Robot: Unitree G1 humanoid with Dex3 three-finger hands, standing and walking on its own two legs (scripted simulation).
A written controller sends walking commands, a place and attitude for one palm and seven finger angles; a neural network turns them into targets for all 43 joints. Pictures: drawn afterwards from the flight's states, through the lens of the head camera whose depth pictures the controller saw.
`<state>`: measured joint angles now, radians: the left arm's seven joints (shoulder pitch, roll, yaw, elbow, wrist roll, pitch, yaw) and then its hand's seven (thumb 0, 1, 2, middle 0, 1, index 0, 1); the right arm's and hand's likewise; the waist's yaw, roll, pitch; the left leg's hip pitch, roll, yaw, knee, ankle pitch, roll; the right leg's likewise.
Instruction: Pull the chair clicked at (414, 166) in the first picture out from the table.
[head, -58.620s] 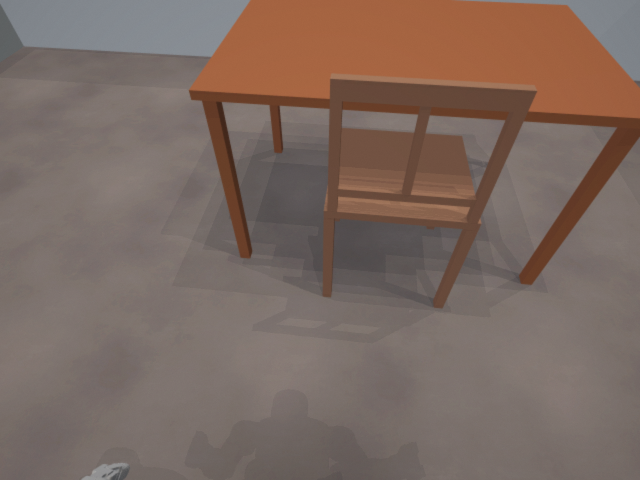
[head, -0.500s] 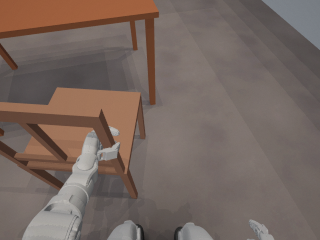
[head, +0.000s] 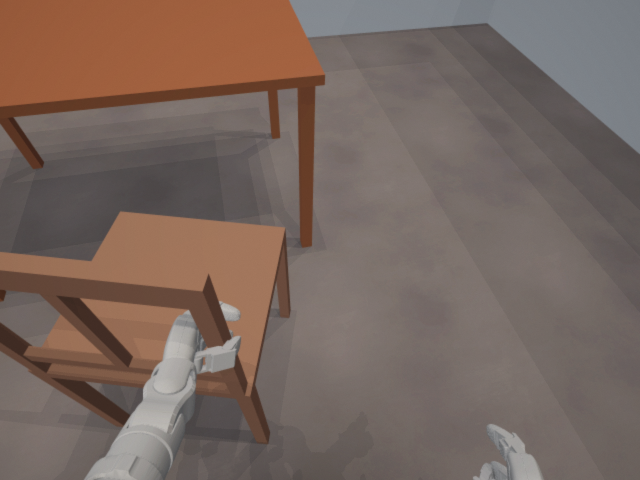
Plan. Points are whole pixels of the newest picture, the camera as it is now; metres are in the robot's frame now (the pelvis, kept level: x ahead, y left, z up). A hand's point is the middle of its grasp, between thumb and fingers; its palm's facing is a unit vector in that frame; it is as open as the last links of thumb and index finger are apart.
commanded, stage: stop walking, hand still on the chair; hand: left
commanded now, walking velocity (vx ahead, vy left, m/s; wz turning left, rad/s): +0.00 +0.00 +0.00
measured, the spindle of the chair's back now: (93, 330) +0.33 +0.37 -0.10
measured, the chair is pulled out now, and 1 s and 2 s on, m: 0.46 0.46 0.46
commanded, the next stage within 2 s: open the thumb and straighten the fingers in 0.54 s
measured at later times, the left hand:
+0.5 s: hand (227, 347) +0.30 +0.15 -0.06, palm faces +0.03 -0.99 -0.15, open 6.2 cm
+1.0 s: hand (220, 339) +0.31 +0.16 -0.06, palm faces +0.00 -0.99 -0.15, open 11.4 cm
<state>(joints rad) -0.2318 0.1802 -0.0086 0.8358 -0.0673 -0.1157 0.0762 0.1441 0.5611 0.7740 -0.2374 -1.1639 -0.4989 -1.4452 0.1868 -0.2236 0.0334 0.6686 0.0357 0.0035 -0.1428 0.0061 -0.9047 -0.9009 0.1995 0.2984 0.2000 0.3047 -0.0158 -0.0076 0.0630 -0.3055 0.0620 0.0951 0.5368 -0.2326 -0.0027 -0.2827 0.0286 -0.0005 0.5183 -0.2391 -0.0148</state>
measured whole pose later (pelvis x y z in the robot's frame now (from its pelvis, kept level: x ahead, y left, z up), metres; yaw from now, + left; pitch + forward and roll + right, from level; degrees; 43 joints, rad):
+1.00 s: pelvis +0.03 +0.01 -0.02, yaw +4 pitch +7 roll -1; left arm -0.06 0.18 -0.02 0.46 -0.04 0.08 -0.01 0.02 -0.20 0.37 -0.39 -1.26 -0.45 -1.31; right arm 0.23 -0.25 -0.01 0.60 0.04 0.01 0.01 0.01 -0.91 -0.90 0.20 0.30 0.20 0.30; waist -0.04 0.03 -0.10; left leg -0.53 0.03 0.04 0.76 -0.37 0.01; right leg -0.48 -0.01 -0.05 0.75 -0.40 -0.01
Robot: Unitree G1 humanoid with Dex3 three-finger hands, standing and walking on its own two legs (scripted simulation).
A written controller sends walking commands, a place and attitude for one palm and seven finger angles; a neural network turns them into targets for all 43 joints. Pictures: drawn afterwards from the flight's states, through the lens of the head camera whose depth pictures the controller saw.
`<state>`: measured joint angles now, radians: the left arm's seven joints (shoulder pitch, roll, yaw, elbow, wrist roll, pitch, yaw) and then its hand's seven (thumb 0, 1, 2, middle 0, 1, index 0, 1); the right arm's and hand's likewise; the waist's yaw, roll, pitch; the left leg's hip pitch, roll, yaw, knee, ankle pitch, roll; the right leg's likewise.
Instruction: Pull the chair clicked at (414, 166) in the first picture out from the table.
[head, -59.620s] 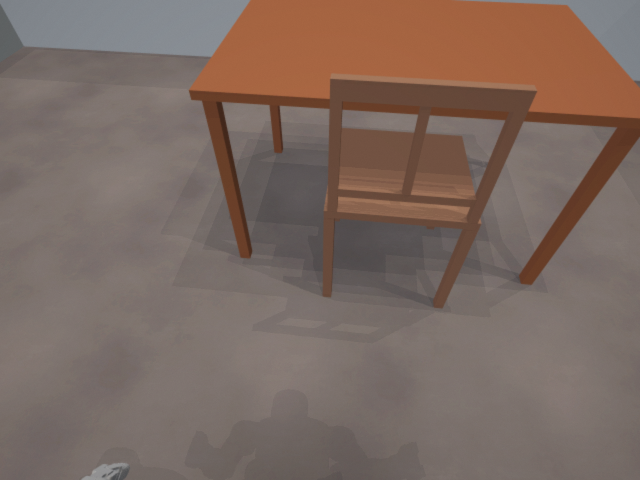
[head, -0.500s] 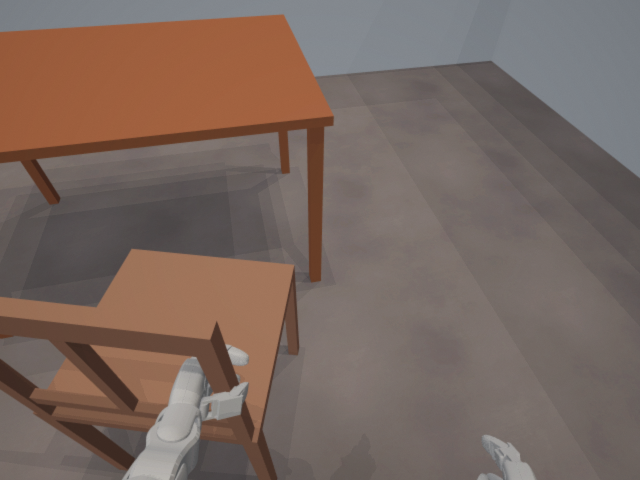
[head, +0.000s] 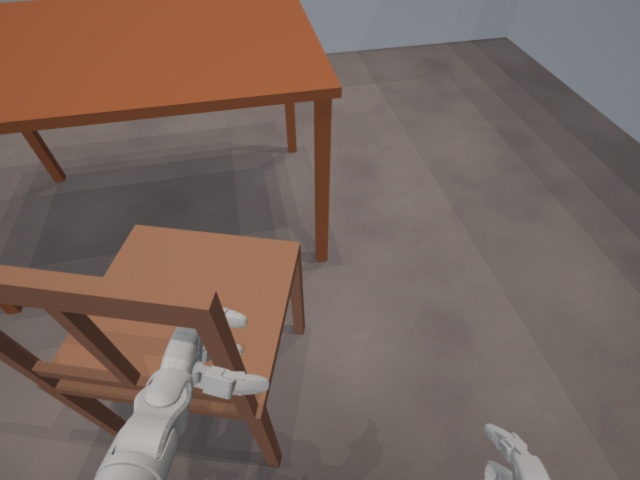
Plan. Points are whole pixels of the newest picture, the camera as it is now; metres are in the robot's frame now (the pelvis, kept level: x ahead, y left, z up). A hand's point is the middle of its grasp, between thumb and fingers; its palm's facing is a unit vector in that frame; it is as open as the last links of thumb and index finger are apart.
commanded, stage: open the thumb and straighten the fingers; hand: left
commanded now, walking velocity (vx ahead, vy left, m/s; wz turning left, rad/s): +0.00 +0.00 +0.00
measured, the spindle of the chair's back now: (100, 346) +0.32 +0.34 -0.07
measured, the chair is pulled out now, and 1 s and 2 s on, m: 0.46 0.46 0.46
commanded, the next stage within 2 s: draw the fingers out of the gap in 0.38 s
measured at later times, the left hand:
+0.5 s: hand (234, 359) +0.29 +0.13 -0.03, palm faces -0.04 -0.99 -0.15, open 17.4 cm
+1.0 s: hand (223, 418) +0.21 +0.13 -0.04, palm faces -0.04 -0.99 -0.15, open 17.5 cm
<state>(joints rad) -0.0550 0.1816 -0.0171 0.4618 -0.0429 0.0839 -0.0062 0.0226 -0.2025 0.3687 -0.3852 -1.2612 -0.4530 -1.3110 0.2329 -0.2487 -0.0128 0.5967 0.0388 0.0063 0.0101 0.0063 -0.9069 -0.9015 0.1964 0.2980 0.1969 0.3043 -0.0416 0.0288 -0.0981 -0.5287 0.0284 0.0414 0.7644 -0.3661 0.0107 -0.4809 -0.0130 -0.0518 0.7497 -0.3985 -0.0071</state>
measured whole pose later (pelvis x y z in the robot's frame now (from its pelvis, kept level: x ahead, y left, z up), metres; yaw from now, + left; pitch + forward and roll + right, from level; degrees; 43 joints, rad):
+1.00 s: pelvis +0.00 -0.02 -0.01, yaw +2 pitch +8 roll +0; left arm 0.29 0.20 -0.05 0.07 -0.06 0.18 -0.04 -0.02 -0.54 0.20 -0.01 0.00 -0.01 0.00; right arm 0.23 -0.24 0.02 0.52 0.02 -0.10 -0.04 0.01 -0.91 -0.90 0.20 0.30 0.20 0.30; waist -0.02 0.05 -0.11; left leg -0.59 0.03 0.00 0.86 -0.41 -0.01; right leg -0.53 -0.01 -0.09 0.85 -0.46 -0.03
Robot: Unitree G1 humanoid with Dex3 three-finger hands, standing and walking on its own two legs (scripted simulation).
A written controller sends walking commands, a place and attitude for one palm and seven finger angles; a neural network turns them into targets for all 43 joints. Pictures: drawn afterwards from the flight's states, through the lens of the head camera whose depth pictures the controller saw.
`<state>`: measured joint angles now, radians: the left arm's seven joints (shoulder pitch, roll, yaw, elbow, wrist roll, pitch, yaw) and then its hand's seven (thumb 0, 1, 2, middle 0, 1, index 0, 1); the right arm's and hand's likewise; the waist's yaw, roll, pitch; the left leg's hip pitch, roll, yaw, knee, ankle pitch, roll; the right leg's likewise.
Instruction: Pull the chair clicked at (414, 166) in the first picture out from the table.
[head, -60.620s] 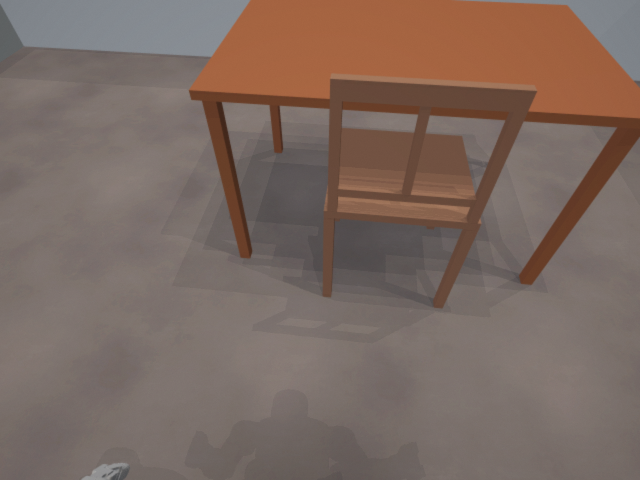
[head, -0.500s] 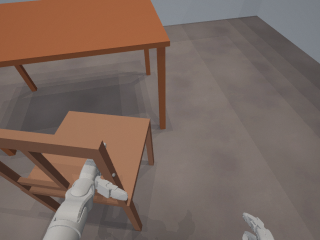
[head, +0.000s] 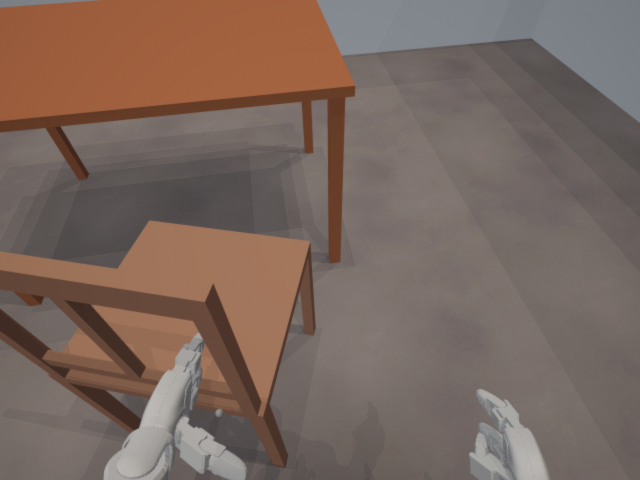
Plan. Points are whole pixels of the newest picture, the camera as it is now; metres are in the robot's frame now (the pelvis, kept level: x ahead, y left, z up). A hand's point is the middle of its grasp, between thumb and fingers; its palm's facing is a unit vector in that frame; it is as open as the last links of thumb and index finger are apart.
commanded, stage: draw the fingers out of the gap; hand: left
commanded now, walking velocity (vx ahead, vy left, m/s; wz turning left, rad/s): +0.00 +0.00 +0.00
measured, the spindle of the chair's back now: (105, 337) +0.33 +0.35 -0.06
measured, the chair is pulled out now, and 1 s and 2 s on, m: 0.46 0.46 0.46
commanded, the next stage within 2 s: draw the hand back to the body in 0.24 s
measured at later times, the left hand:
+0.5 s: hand (197, 445) +0.17 +0.14 +0.02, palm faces -0.03 -1.00 +0.00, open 17.5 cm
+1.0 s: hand (110, 435) +0.16 +0.20 +0.10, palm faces +0.16 -0.95 -0.27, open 16.7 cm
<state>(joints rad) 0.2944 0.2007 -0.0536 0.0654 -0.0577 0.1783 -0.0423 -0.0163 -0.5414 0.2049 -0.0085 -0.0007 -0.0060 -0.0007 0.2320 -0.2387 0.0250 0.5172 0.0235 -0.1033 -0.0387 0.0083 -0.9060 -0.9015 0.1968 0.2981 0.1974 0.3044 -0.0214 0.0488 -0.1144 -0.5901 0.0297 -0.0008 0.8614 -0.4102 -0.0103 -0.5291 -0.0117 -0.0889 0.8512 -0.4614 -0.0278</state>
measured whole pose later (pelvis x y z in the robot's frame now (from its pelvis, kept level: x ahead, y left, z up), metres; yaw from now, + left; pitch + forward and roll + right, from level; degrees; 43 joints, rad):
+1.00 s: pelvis -0.02 +0.00 +0.00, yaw +0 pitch +3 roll -2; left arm 0.59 0.30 0.13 -0.37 -0.12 -0.09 0.01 -0.02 -0.39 0.28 -0.03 -0.03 -0.03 -0.03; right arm 0.24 -0.21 0.03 0.54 0.03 -0.19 -0.10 0.01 -0.90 -0.90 0.20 0.30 0.20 0.30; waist 0.03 0.07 -0.08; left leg -0.53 0.05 -0.02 0.88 -0.39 -0.01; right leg -0.45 0.01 -0.10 0.82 -0.42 -0.03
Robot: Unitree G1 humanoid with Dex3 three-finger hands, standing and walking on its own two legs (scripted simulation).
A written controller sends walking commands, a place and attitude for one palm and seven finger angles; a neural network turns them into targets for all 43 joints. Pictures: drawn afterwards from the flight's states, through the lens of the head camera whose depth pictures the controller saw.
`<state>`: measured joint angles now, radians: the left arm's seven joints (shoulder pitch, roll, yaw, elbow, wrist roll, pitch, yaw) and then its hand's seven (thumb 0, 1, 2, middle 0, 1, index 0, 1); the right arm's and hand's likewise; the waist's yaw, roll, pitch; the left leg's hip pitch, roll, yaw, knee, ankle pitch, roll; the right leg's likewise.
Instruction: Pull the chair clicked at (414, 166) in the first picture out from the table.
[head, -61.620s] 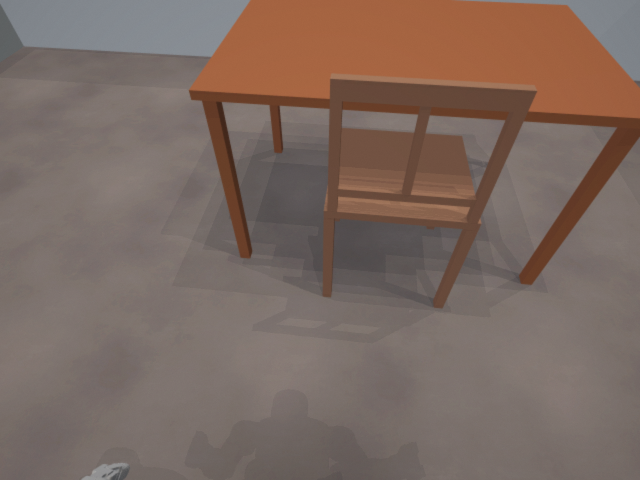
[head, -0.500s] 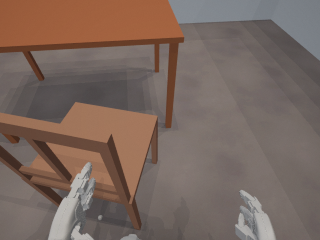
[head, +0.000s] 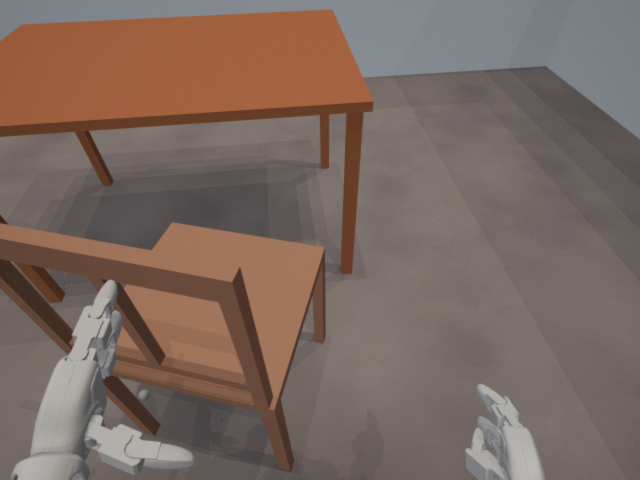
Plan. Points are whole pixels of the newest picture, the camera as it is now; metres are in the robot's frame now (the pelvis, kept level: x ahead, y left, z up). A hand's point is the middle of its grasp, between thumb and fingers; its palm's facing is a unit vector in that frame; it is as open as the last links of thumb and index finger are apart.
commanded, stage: draw the hand back to the body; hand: left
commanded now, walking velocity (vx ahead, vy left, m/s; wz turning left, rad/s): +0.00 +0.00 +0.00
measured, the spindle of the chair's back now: (132, 321) +0.35 +0.34 -0.06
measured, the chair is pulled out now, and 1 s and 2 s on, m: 0.46 0.46 0.46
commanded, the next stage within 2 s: step back with the hand held close in 0.94 s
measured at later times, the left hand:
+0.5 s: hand (55, 298) +0.23 +0.27 +0.19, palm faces +0.40 -0.82 -0.41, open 10.3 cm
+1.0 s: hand (48, 292) +0.22 +0.26 +0.21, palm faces +0.43 -0.81 -0.40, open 7.4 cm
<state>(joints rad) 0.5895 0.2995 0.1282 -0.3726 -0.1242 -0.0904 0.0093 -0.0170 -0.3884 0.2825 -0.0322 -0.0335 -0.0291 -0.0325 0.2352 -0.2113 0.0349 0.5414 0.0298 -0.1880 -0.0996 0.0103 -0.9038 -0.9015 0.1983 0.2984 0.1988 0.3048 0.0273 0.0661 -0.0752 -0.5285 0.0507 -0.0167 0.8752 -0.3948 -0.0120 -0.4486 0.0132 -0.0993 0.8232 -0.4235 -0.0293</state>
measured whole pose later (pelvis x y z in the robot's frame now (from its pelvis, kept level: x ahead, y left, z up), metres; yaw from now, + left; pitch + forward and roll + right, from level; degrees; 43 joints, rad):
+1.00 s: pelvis +0.03 +0.01 +0.05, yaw -2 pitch -5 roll -1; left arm 0.48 0.35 0.34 -0.42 -0.07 -0.06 0.11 0.01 0.88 0.90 -0.22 -0.30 -0.21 -0.30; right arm 0.19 -0.23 0.00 0.67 0.00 -0.11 -0.07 0.01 -0.91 -0.90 0.20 0.30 0.20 0.30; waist 0.07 0.06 0.02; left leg -0.09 0.03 0.05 0.40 -0.22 0.00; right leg -0.02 0.01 -0.04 0.34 -0.23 -0.01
